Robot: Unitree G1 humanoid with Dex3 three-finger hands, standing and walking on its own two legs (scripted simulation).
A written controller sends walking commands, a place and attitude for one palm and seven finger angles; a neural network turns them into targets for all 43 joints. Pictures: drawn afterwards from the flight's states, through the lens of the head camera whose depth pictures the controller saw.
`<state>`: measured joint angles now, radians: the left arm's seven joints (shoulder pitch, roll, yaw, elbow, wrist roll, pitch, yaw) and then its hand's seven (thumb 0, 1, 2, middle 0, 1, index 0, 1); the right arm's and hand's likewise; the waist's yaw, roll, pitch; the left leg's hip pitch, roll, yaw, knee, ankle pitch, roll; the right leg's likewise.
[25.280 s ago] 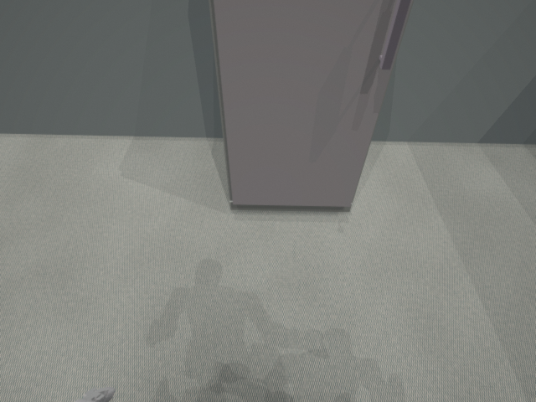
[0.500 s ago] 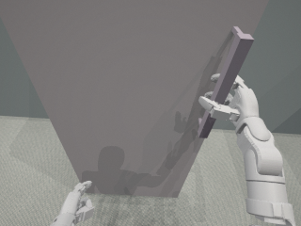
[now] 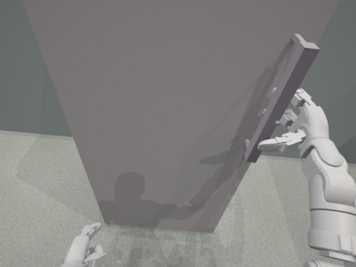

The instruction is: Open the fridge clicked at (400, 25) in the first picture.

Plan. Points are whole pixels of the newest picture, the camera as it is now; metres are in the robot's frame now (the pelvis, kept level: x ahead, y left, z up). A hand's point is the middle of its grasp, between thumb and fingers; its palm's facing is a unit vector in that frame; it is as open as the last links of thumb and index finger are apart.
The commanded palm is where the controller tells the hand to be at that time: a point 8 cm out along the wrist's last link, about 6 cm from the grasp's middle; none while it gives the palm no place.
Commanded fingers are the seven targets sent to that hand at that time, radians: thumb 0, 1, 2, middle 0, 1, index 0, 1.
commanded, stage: move the hooked fingers beside the handle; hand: right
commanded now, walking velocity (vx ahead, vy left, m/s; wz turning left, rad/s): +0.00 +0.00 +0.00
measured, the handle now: (269, 108) +0.43 -0.18 +0.18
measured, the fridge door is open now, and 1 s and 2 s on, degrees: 0 0 0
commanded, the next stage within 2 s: none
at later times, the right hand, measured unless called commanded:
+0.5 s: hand (304, 135) +0.34 -0.21 +0.20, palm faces +0.02 +1.00 -0.03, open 14.0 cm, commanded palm +0.33 -0.27 +0.19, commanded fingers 0.00 0.50 -0.30 0.30 1.20 0.30 1.20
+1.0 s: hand (303, 126) +0.38 -0.23 +0.19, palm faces -0.01 +1.00 +0.00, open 14.0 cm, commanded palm +0.35 -0.28 +0.19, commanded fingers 0.00 0.50 -0.30 0.30 1.20 0.30 1.20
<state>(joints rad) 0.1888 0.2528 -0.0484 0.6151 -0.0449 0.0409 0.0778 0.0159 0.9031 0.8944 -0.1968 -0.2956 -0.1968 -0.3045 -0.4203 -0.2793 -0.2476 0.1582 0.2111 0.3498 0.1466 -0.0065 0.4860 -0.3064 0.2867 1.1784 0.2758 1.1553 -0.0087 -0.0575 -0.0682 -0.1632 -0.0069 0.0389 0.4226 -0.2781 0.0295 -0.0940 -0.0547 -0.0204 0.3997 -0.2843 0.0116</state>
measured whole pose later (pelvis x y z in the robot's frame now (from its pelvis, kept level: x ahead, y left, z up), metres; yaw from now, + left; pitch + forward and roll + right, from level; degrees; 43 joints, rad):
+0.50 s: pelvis -0.06 -0.01 -0.01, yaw -2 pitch +0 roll +0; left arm 0.23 0.29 -0.05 0.66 -0.07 -0.07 0.12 0.02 0.90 0.89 -0.20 -0.30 -0.20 -0.30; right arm -0.66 -0.40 -0.26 0.58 0.21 0.21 0.26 -0.01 0.50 -0.30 0.29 1.20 0.30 1.19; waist 0.00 -0.04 -0.03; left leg -0.26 0.00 0.07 0.47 -0.22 0.02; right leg -0.22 -0.05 0.03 0.49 -0.27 0.03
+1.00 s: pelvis -0.07 -0.05 -0.01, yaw +1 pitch +3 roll +1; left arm 0.41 0.27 -0.05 0.70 -0.06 -0.14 0.08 0.02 0.90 0.89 -0.20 -0.30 -0.20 -0.30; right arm -0.80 -0.41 -0.28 0.81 0.17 0.02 0.23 -0.01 0.50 -0.30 0.30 1.20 0.30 1.20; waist 0.05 -0.01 -0.05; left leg -0.34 0.04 0.01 0.48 -0.19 -0.03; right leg -0.30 -0.01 -0.03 0.53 -0.29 -0.02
